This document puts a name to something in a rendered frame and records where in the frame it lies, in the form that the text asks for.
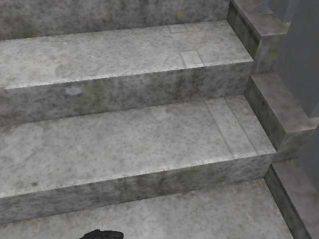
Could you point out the left robot hand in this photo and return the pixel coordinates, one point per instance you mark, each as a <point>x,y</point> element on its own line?
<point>107,234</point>

